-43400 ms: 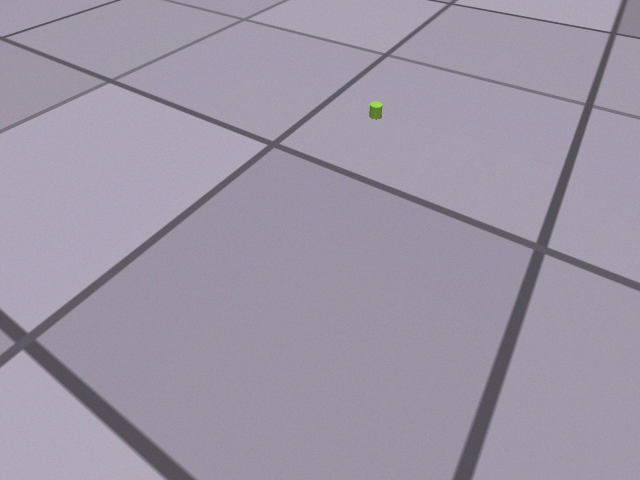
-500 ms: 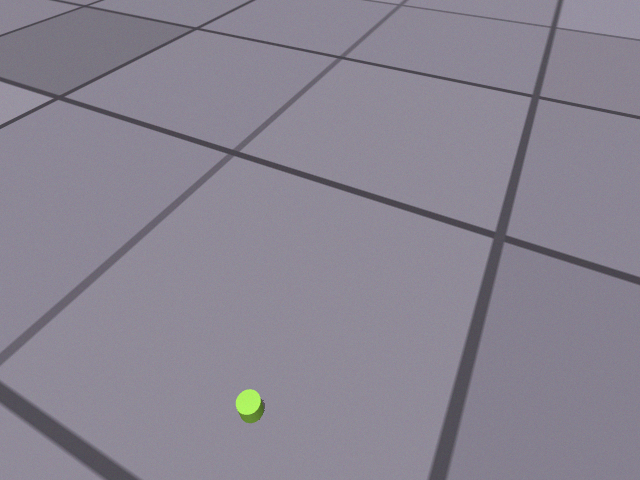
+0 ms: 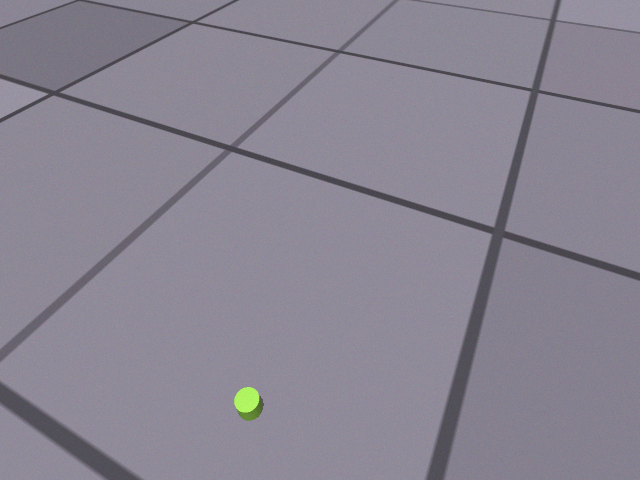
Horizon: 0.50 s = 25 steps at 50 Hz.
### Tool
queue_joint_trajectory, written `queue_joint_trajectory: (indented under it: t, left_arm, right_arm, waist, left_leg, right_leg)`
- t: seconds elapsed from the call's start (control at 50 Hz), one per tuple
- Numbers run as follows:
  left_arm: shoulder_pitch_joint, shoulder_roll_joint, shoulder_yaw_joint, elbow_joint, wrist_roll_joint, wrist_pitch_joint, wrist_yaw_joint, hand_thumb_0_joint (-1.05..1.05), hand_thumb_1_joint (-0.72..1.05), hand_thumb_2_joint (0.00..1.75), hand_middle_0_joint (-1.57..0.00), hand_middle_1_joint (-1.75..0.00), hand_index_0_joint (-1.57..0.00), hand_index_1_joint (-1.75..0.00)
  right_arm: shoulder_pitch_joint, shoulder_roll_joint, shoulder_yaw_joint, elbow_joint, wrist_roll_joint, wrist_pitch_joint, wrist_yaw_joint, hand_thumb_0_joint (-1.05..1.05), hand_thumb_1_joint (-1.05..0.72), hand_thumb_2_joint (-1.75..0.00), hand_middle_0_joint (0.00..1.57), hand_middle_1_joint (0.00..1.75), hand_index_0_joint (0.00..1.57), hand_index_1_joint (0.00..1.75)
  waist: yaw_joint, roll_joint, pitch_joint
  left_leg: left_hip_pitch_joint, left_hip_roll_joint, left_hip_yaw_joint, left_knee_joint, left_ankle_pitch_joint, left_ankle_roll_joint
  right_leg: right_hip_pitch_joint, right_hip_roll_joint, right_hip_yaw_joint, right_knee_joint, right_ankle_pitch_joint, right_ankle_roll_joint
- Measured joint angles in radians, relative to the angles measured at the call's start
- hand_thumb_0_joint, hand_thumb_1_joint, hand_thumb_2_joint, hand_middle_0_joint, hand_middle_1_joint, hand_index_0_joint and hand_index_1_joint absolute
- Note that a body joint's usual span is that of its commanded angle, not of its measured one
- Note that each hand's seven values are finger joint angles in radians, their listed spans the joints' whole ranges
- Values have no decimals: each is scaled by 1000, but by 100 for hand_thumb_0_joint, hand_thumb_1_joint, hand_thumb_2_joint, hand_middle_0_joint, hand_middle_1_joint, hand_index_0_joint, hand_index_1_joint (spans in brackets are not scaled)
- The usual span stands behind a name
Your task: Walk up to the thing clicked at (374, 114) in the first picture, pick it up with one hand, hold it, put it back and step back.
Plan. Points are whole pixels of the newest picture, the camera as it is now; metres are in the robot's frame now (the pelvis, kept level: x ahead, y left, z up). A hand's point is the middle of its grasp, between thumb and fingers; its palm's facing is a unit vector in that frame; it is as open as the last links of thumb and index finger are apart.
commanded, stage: stand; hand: left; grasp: from above
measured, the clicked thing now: (248, 403) +0.47 +0.24 -0.74
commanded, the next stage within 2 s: step back in 0.32 s
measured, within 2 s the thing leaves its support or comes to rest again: neither
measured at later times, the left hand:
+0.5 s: hand out of the picture +0.07 +0.26 -0.17, palm faces -0.01 -0.93 -0.38, open 7.3 cm
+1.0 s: hand out of the picture +0.04 +0.30 -0.18, palm faces -0.02 -0.93 -0.35, open 7.3 cm
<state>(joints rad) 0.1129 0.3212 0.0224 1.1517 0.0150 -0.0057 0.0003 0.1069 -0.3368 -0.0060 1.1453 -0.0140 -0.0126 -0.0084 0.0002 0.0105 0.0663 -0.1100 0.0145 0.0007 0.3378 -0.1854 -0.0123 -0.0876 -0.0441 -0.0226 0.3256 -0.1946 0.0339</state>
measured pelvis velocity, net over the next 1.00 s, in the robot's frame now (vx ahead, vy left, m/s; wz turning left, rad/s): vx -0.11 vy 0.04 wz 0.01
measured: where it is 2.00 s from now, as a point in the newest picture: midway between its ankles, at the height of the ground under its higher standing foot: outside the picture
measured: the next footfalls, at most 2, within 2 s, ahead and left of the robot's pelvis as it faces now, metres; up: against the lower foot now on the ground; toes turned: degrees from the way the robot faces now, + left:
left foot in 0.88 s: -0.09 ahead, +0.13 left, +0.00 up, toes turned -1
right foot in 1.28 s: -0.13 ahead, -0.07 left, +0.00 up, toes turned -1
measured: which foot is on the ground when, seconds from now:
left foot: down 0.00-0.64, up 0.66-0.86, down 0.88-1.00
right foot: down 0.00-0.88, up 0.90-1.00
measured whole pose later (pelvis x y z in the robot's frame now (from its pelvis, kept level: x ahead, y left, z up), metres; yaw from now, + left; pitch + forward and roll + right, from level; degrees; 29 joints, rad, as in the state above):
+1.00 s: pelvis -0.11 +0.04 -0.02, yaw +1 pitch -1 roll -1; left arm 0.05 0.40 0.07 0.87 0.02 0.06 0.03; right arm 0.18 -0.34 -0.04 0.95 -0.04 0.04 0.00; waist -0.04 -0.06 0.18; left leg -0.25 -0.03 -0.02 0.63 -0.36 0.04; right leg -0.50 0.08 0.16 1.00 -0.52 -0.01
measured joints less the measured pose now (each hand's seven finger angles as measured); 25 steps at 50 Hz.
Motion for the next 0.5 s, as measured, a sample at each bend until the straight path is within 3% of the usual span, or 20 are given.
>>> queue_joint_trajectory:
  t: [0.34, 0.5]
  left_arm:
    - [-2, 9, 4, -18, -3, -2, -4, 0, 91, 90, -20, -30, -21, -30]
    - [-23, 54, 37, -117, -13, 17, 10, 0, 91, 90, -20, -30, -21, -30]
  right_arm:
    - [0, -3, 3, -14, 1, 4, 6, 0, -91, -90, 20, 30, 21, 30]
    - [-46, -22, -25, -89, 13, 37, 16, 0, -91, -90, 20, 30, 21, 30]
  waist:
    - [-3, -3, -5]
    - [-5, -23, 89]
  left_leg:
    - [-8, 4, 1, 7, -2, -1]
    - [-127, 3, 7, 143, -33, 5]
  right_leg:
    - [-9, 4, 2, 6, -1, -3]
    - [-144, 2, 14, 171, -44, -12]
